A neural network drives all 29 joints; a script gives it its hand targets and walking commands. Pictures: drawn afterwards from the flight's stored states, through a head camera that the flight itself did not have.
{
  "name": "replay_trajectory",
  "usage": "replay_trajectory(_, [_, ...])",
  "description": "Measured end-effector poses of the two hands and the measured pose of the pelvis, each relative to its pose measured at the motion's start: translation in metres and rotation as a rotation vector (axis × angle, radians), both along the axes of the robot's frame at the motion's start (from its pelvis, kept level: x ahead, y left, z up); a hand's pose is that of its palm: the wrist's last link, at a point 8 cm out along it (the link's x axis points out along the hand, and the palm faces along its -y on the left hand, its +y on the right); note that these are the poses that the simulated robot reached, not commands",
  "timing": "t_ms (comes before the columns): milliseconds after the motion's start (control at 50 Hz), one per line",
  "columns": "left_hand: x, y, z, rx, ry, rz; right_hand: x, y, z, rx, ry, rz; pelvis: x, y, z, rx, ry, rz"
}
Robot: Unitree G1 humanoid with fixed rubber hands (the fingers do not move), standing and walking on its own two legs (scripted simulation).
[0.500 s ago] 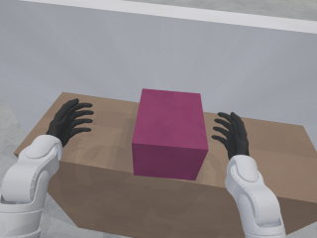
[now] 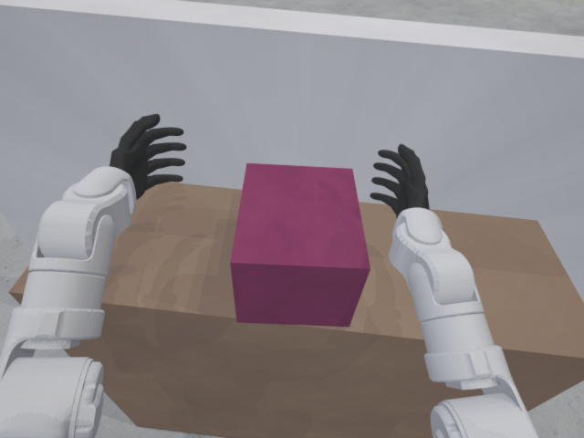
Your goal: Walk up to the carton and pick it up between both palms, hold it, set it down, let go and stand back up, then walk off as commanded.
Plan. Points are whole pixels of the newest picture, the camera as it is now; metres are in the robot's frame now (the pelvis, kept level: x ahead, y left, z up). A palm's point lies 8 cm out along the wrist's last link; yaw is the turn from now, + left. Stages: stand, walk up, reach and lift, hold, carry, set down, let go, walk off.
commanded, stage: reach and lift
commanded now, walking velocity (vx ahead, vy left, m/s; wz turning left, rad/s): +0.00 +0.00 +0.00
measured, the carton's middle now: (296, 242) +0.39 -0.03 +0.06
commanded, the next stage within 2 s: none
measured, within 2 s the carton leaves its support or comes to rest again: neither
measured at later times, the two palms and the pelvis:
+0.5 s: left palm (146, 189) +0.41 +0.18 +0.15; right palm (400, 213) +0.38 -0.17 +0.14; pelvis -0.01 +0.00 +0.00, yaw +0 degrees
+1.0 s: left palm (170, 202) +0.42 +0.15 +0.12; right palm (391, 220) +0.39 -0.17 +0.11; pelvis +0.00 +0.00 +0.00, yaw +0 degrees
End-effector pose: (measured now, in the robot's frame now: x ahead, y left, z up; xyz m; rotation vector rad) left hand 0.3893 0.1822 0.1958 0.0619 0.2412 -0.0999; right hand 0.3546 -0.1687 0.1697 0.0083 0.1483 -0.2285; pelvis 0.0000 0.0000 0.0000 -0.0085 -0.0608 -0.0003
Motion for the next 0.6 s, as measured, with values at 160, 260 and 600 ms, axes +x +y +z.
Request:
replay_trajectory(160, [0.013,0.000,0.011,-0.012,0.005,0.017,0.017,0.007,0.010,-0.011,0.011,0.005,-0.002,0.001,0.000,-0.001,0.000,0.000])
replay_trajectory(260, [0.017,0.000,0.005,-0.004,0.024,0.020,0.021,0.006,0.005,-0.015,0.038,-0.008,-0.003,0.002,0.000,-0.003,0.001,0.000])
replay_trajectory(600, [0.026,-0.011,-0.066,-0.007,0.059,0.032,0.023,-0.008,-0.052,-0.005,0.113,-0.050,-0.005,0.002,0.001,-0.003,0.019,0.000])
